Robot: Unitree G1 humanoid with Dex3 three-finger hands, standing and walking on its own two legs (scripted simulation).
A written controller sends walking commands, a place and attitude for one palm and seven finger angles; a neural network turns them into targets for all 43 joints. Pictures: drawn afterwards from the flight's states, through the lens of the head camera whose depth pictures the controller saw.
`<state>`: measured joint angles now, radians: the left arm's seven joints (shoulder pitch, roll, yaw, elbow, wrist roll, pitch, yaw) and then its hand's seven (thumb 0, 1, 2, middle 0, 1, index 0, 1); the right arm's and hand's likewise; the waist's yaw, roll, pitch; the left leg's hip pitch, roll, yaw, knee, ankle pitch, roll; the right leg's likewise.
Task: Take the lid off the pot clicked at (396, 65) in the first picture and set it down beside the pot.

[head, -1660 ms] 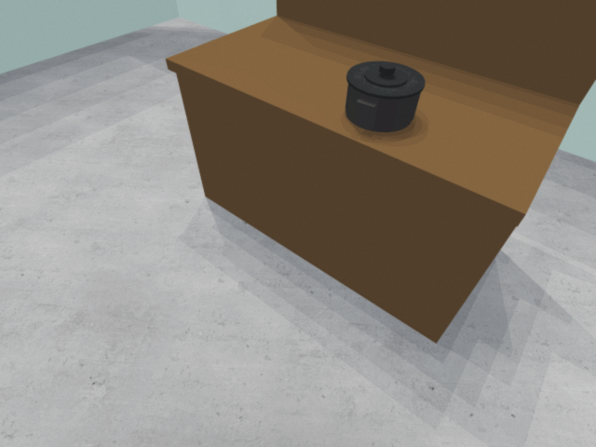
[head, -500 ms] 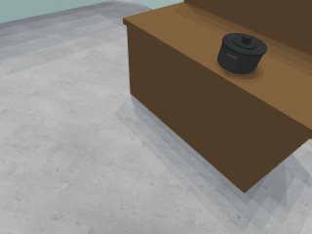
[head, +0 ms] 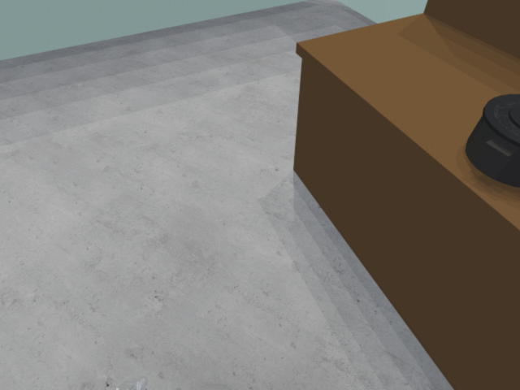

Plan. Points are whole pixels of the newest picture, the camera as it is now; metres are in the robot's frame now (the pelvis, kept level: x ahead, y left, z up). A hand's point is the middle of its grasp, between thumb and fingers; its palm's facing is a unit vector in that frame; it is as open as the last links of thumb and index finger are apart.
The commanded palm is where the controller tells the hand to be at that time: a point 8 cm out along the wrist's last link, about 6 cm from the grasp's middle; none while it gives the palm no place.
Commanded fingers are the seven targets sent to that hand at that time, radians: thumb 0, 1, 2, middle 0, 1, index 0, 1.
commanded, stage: walk to a spot facing it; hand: left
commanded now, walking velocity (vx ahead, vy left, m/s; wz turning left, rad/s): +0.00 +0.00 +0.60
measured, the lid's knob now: out of the picture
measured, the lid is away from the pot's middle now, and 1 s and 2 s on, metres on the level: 0.00 0.00 0.00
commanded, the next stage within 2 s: turn to face it in 0.34 s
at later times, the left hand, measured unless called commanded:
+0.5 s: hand out of the picture +0.10 +0.24 -0.18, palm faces +0.37 -0.90 -0.24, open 7.4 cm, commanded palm none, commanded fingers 0.00 0.90 0.90 -0.20 -0.30 -0.20 -0.30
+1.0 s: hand (169, 337) +0.24 +0.19 -0.16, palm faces +0.13 -0.97 -0.22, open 7.4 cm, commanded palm none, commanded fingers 0.00 0.90 0.90 -0.20 -0.30 -0.20 -0.30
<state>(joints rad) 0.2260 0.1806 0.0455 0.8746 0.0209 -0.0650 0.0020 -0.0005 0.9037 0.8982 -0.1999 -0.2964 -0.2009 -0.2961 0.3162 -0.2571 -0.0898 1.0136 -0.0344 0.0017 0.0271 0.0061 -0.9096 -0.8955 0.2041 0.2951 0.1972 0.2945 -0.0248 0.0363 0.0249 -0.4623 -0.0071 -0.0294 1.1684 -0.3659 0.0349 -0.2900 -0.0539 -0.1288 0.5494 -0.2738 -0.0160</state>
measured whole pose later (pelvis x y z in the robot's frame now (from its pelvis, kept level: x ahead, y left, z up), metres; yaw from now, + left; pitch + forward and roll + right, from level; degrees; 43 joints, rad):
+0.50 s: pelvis +0.15 +0.03 +0.00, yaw +17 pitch -1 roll -1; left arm 0.27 0.25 0.07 0.93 0.01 0.03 0.02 0.00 0.91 0.90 -0.20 -0.30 -0.20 -0.30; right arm 0.08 -0.21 -0.02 0.87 -0.01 0.00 0.01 0.00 -0.91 -0.90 0.20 0.30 0.20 0.29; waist 0.06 -0.04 0.12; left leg -0.34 -0.06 0.05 0.56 -0.21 0.09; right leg -0.52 -0.13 -0.02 1.23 -0.40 0.09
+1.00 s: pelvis +0.22 +0.00 +0.01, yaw +3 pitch +0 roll +1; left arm 0.27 0.16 0.06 0.95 0.01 0.03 0.01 0.00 0.91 0.90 -0.20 -0.30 -0.20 -0.30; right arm 0.21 -0.22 -0.07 1.00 -0.02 0.05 -0.03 0.00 -0.91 -0.90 0.20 0.29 0.20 0.29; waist 0.01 0.01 0.07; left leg -0.42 0.05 0.02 0.97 -0.43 -0.07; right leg -0.25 0.04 0.02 0.47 -0.23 -0.05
